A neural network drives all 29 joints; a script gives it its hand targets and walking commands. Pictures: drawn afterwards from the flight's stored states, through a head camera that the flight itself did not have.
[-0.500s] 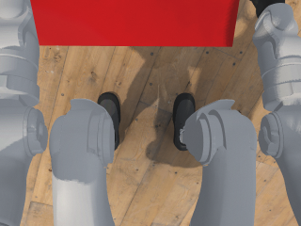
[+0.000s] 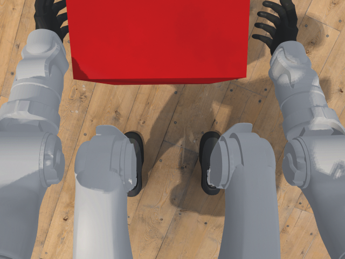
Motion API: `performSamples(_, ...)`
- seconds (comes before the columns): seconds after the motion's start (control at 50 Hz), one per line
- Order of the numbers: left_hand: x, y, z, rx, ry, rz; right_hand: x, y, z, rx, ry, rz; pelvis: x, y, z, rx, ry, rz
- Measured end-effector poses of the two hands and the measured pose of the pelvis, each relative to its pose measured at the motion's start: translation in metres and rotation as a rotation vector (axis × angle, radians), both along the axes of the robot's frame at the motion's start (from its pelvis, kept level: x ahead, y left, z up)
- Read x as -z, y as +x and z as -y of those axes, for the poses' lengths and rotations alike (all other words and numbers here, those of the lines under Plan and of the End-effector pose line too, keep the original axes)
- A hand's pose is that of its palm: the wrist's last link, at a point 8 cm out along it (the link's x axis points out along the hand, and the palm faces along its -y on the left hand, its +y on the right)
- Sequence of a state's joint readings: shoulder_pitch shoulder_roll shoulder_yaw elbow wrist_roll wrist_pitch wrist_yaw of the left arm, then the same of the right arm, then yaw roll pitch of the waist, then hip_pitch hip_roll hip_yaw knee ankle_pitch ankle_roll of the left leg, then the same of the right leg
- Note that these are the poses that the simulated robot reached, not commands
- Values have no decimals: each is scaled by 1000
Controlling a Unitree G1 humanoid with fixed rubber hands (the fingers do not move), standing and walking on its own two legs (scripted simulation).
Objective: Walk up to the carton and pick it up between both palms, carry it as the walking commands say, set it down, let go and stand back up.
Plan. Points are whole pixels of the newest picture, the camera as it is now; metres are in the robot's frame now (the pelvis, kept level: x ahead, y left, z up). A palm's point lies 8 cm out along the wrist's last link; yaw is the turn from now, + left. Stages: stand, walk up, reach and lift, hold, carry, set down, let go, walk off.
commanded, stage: reach and lift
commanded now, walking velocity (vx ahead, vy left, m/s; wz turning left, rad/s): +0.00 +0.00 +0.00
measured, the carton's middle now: (161, 46) +0.49 +0.02 -0.24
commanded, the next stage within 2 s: none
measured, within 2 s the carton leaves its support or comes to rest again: leaves its support in 1.16 s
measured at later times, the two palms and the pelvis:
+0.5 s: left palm (64, 34) +0.50 +0.21 -0.18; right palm (258, 33) +0.51 -0.17 -0.17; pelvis +0.01 +0.00 +0.01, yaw +0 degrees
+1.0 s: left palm (69, 29) +0.51 +0.20 -0.18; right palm (261, 32) +0.51 -0.18 -0.17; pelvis +0.00 +0.00 +0.00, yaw +0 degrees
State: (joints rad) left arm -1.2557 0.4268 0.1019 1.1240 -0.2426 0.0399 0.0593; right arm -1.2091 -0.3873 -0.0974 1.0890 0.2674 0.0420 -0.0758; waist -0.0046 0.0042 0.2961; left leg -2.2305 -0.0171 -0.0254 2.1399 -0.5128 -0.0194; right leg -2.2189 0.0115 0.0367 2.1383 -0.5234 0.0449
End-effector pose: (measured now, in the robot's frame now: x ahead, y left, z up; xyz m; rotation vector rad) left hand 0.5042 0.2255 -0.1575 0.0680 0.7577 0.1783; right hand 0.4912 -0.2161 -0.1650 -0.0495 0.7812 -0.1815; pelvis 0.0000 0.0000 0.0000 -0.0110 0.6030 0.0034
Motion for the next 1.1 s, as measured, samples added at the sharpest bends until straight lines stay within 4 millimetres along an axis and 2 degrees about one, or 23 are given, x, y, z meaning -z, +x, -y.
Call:
performSamples(0.08,3,1,10,10,-20,-6,4,3,-10,-30,17,8,-2,-1,1,2,4,-19)
performSamples(0.2,13,-2,5,-23,-18,-14,14,11,-29,-86,18,1,-5,1,3,5,9,-47)
performSamples(0.3,24,-6,7,-12,-34,-23,11,21,-33,-71,10,22,-10,8,3,1,2,-71)
performSamples(0.42,19,0,15,24,-46,3,8,22,-50,-82,19,14,-12,14,-1,-7,-10,-87)
performSamples(0.52,18,-1,17,33,-29,4,9,16,-45,-59,4,11,-12,13,-5,-13,-22,-100)
performSamples(0.7,14,8,28,55,-48,21,7,10,-37,-58,-7,21,-7,2,-7,-11,-23,-62)
performSamples(0.96,18,8,26,44,-53,-25,8,19,-39,-61,15,-23,-4,1,-3,-5,-11,-51)
performSamples(1.1,18,7,27,35,-59,-13,11,17,-38,-39,44,-9,2,-2,-2,-11,-17,-15)
